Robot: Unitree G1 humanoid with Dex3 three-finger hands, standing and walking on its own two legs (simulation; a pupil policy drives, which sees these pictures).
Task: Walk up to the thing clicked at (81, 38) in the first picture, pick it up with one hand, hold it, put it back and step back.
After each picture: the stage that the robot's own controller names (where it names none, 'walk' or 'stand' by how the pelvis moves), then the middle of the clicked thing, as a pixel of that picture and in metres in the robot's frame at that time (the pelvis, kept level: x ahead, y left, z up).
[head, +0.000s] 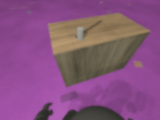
stand; (80, 34) +0.76 +0.15 +0.06
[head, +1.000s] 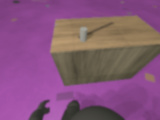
rise first; (83, 34) +0.69 +0.14 +0.08
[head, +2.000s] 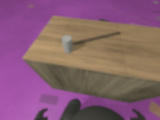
stand; (67, 44) +0.47 +0.23 +0.09
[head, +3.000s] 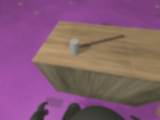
stand; (74, 47) +0.49 +0.16 +0.09
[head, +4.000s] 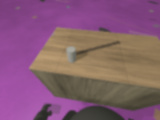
stand; (71, 54) +0.45 +0.18 +0.06
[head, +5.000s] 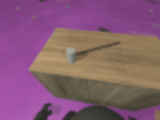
stand; (71, 55) +0.44 +0.18 +0.06
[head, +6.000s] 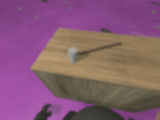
stand; (72, 55) +0.45 +0.17 +0.06
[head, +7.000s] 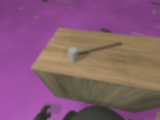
stand; (73, 55) +0.45 +0.17 +0.06
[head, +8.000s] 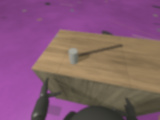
rise first; (73, 56) +0.44 +0.17 +0.06
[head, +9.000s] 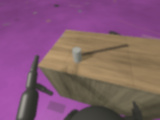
go down; (77, 55) +0.46 +0.17 +0.06
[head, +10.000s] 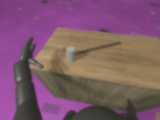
go down; (71, 54) +0.46 +0.16 +0.07
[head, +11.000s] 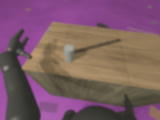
go down; (69, 53) +0.44 +0.16 +0.08
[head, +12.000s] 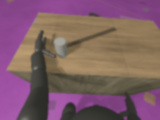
close in; (61, 48) +0.44 +0.18 +0.11
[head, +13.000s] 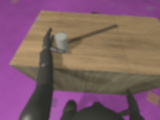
close; (62, 43) +0.47 +0.17 +0.12
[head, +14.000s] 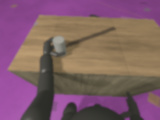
lift; (60, 47) +0.45 +0.18 +0.12
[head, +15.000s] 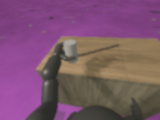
lift; (71, 51) +0.33 +0.13 +0.25
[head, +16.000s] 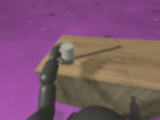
hold; (68, 54) +0.32 +0.15 +0.23
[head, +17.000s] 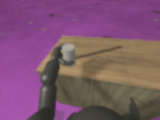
hold; (69, 55) +0.32 +0.15 +0.23
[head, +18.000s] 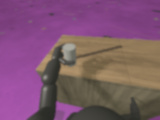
crouch; (70, 55) +0.32 +0.14 +0.23
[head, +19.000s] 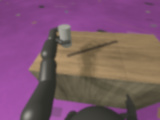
crouch; (65, 36) +0.44 +0.17 +0.25
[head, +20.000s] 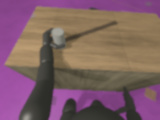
lower; (59, 39) +0.49 +0.18 +0.12
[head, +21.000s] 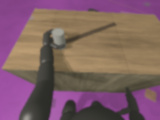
lower; (59, 39) +0.49 +0.18 +0.12
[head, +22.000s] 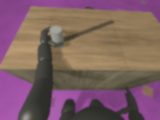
lower; (57, 37) +0.50 +0.18 +0.13
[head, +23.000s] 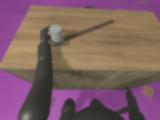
lower; (57, 36) +0.51 +0.18 +0.13
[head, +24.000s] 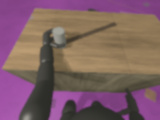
draw back; (60, 38) +0.50 +0.18 +0.13
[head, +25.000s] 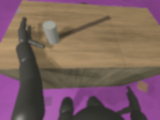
rise; (51, 33) +0.51 +0.19 +0.14
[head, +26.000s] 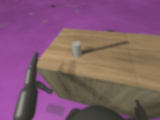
sink last; (76, 49) +0.49 +0.16 +0.10
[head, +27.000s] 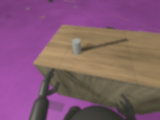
stand; (76, 46) +0.51 +0.16 +0.10
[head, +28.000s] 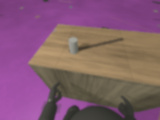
stand; (73, 46) +0.51 +0.17 +0.11
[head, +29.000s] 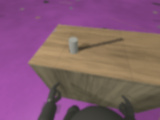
stand; (73, 45) +0.51 +0.17 +0.11
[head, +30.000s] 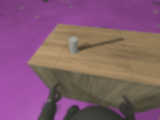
stand; (73, 45) +0.51 +0.17 +0.11
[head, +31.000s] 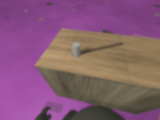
stand; (76, 50) +0.52 +0.16 +0.06
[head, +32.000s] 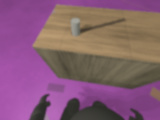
walk; (75, 27) +0.63 +0.17 +0.09
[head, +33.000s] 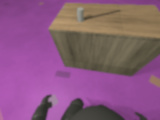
walk; (80, 15) +0.91 +0.19 +0.08
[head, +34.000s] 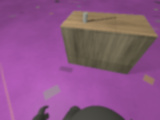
stand; (85, 17) +1.16 +0.18 +0.08
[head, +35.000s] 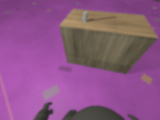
stand; (85, 17) +1.14 +0.16 +0.06
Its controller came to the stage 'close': yes
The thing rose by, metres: 0.20
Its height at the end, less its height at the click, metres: +0.00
